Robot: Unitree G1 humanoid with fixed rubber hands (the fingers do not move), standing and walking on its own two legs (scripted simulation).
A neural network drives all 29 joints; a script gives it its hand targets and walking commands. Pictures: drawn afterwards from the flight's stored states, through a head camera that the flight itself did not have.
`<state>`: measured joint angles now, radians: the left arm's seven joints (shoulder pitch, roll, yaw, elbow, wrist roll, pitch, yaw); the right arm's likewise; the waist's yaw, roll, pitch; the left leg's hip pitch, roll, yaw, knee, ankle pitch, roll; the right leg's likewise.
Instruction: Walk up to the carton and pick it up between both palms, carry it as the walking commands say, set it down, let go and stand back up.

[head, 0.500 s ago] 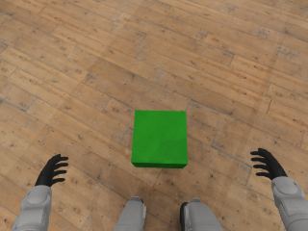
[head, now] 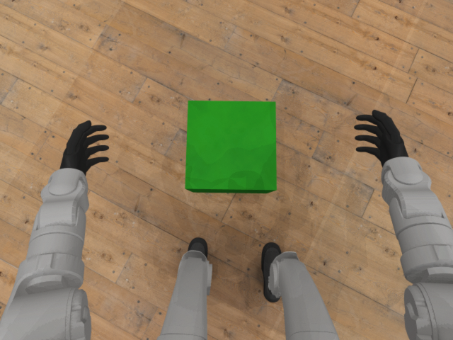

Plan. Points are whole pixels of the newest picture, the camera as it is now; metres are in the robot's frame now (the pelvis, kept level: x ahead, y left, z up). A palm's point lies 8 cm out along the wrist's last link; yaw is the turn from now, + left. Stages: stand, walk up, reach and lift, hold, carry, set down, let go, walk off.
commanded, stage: reach and lift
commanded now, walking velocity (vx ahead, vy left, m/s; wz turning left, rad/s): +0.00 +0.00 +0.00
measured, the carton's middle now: (230, 151) +0.51 +0.01 -0.59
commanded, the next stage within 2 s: none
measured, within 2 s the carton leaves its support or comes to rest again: neither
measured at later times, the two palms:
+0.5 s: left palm (113, 107) +0.51 +0.24 -0.15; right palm (360, 106) +0.51 -0.23 -0.16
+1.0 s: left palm (145, 132) +0.50 +0.22 -0.30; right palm (329, 134) +0.49 -0.23 -0.30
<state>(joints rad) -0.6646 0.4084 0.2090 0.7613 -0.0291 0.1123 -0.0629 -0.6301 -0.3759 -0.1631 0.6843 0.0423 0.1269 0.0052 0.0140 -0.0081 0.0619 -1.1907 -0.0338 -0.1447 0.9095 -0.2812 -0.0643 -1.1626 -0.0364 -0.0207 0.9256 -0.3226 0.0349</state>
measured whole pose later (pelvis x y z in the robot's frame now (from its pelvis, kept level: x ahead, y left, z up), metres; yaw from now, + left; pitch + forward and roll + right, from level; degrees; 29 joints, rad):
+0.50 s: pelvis +0.00 +0.00 -0.03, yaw -1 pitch +49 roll -1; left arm -1.13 0.40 0.32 0.92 -0.03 0.12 -0.09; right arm -1.07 -0.37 -0.27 0.80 0.06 0.17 0.01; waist 0.01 0.00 -0.04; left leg -1.56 -0.03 -0.14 0.96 -0.26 -0.07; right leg -1.54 -0.03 -0.01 0.98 -0.30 0.03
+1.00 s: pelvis -0.04 +0.00 -0.15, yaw -3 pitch +52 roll -2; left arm -1.30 0.41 0.36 0.97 -0.03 0.15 -0.04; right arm -1.28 -0.37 -0.29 0.89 0.05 0.19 0.00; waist 0.02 0.00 0.03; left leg -2.00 -0.04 -0.13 1.50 -0.41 -0.09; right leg -1.98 -0.01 0.01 1.51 -0.43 0.03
